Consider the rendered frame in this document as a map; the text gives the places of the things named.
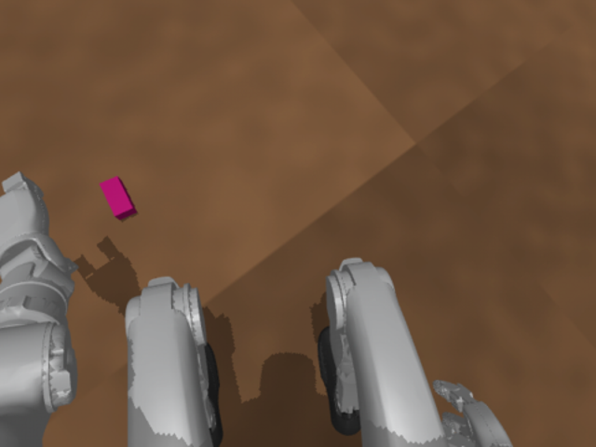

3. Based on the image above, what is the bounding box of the right robot hand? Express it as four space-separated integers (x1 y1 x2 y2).
433 380 513 447

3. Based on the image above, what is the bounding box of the left robot hand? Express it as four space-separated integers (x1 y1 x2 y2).
0 171 79 274

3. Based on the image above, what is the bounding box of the left robot arm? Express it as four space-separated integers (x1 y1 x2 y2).
0 234 77 447

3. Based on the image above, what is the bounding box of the left robot foot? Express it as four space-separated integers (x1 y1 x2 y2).
204 342 223 447

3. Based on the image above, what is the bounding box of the small box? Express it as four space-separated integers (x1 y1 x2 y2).
100 176 137 220

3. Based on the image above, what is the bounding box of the right robot foot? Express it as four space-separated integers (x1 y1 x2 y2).
318 326 360 436

